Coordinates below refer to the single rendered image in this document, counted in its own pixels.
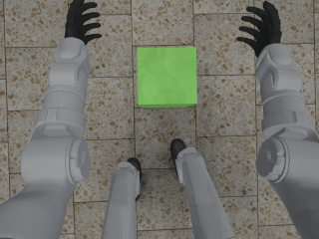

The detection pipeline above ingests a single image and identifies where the robot left hand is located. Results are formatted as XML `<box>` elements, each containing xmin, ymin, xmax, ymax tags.
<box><xmin>65</xmin><ymin>0</ymin><xmax>102</xmax><ymax>45</ymax></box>

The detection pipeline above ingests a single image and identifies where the carton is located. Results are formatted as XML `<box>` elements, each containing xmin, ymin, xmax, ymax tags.
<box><xmin>137</xmin><ymin>47</ymin><xmax>197</xmax><ymax>109</ymax></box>

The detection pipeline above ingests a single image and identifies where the robot left forearm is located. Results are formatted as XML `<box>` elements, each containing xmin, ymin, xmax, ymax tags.
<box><xmin>20</xmin><ymin>37</ymin><xmax>92</xmax><ymax>179</ymax></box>

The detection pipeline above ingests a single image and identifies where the robot right hand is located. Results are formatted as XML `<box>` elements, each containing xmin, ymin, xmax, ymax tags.
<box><xmin>236</xmin><ymin>1</ymin><xmax>282</xmax><ymax>58</ymax></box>

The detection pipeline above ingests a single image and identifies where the right robot upper arm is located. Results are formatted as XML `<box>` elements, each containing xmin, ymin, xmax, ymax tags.
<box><xmin>255</xmin><ymin>136</ymin><xmax>319</xmax><ymax>239</ymax></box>

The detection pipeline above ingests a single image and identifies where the left robot upper arm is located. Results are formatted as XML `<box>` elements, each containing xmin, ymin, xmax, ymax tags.
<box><xmin>0</xmin><ymin>135</ymin><xmax>92</xmax><ymax>239</ymax></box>

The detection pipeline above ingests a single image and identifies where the right robot thigh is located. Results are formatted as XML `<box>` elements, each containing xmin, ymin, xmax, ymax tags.
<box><xmin>175</xmin><ymin>152</ymin><xmax>236</xmax><ymax>239</ymax></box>

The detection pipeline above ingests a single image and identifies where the robot left foot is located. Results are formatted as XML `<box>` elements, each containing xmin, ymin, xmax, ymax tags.
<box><xmin>127</xmin><ymin>157</ymin><xmax>142</xmax><ymax>201</ymax></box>

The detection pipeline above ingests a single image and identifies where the robot right forearm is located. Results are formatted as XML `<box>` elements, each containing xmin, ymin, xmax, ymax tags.
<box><xmin>255</xmin><ymin>43</ymin><xmax>319</xmax><ymax>143</ymax></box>

